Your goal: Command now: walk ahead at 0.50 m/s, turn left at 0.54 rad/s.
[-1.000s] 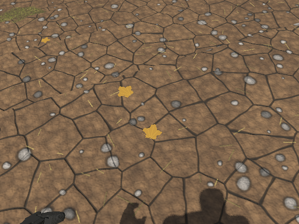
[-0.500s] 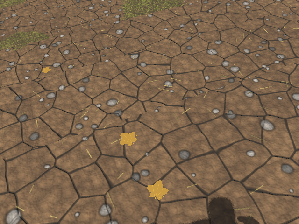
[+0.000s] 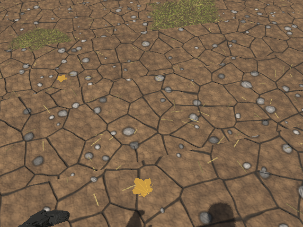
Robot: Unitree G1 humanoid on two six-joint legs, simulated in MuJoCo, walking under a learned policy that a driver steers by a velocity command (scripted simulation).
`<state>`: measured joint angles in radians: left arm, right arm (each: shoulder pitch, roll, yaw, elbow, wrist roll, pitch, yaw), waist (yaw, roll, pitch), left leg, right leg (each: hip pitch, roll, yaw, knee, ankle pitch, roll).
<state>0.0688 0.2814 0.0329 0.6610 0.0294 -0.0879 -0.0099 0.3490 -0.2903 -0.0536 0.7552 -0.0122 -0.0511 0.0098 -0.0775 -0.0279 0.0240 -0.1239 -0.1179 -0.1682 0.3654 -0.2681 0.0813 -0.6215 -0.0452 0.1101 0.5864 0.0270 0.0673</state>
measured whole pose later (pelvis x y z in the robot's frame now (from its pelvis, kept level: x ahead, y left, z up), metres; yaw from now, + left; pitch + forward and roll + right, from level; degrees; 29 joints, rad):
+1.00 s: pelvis +0.41 +0.00 -0.01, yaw +33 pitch +4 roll +1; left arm 0.22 0.31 0.00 0.78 0.02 -0.04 -0.01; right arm 0.22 -0.28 -0.05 0.71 -0.02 -0.10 0.05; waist -0.04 0.00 -0.01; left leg -0.41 -0.10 -0.14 0.46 -0.11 0.03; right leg -0.35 -0.02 -0.02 0.52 -0.23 -0.01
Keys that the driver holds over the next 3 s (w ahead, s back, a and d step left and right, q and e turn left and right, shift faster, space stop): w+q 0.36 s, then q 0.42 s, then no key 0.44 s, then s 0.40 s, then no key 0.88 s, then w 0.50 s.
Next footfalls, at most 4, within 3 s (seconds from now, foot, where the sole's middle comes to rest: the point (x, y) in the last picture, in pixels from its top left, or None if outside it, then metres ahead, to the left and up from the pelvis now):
0.10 right None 0.22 -0.15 -0.78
0.58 left None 0.45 0.15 -0.78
0.98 right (158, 212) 0.52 -0.06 -0.78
1.24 left None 0.36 0.12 -0.78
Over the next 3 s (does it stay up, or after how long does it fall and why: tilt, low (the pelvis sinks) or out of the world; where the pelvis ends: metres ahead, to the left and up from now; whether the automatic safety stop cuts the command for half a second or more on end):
stays up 0.42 -0.06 0.00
